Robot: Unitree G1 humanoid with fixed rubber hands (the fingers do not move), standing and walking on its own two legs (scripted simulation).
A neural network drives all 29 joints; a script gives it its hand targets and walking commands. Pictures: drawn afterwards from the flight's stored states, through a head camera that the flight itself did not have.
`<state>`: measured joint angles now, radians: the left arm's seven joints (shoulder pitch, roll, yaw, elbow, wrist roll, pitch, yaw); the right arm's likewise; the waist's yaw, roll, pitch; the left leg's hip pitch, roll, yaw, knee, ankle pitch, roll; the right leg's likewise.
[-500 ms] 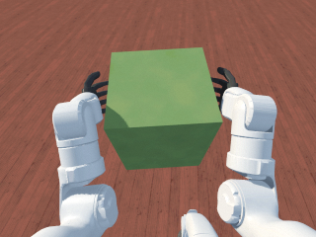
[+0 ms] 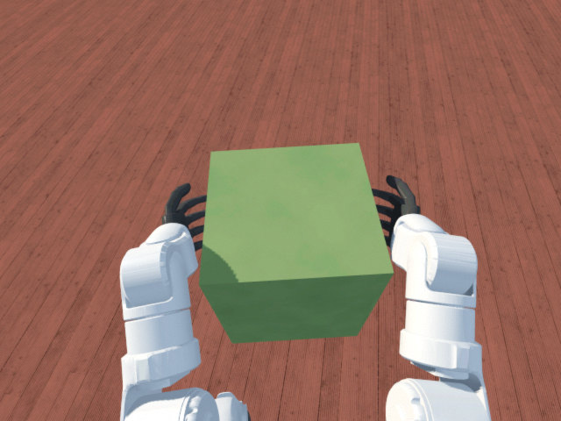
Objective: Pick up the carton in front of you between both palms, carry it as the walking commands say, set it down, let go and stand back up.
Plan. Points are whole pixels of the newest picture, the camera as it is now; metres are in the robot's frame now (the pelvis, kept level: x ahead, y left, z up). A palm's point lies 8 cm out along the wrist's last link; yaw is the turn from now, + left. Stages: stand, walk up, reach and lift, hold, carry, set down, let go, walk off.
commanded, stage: carry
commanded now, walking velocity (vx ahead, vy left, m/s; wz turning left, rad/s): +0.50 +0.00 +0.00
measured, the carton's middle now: (290, 251) +0.35 +0.00 +0.02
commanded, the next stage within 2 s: none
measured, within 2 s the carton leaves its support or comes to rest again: neither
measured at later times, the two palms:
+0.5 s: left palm (185, 122) +0.57 +0.17 +0.10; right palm (358, 119) +0.55 -0.13 +0.11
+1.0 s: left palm (221, 46) +0.85 +0.13 +0.09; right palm (351, 41) +0.86 -0.17 +0.08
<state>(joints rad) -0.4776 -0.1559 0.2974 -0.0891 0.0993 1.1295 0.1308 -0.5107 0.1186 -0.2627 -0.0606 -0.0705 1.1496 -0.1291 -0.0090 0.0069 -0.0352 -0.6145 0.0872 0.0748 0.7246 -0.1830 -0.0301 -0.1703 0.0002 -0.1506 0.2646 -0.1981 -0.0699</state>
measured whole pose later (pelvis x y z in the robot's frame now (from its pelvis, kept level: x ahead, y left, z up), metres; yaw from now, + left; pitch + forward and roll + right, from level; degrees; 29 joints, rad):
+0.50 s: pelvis +0.32 +0.03 +0.00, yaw -2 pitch +4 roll -1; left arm -0.05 -0.13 0.06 -0.47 0.09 1.24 0.12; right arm -0.04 0.13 -0.06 -0.47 -0.07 1.22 -0.11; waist -0.02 -0.01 -0.17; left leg -0.02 0.01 0.18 0.22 -0.26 0.04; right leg -0.61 -0.12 -0.12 0.66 -0.08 0.02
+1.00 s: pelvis +0.62 -0.02 +0.00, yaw +1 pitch +4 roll +1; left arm 0.02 -0.13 0.05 -0.44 0.08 1.16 0.11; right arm 0.03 0.13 -0.03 -0.46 -0.10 1.18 -0.10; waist 0.02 0.01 -0.15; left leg -0.60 0.13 0.11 0.69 -0.08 -0.02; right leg -0.10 -0.03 -0.23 0.22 -0.19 -0.05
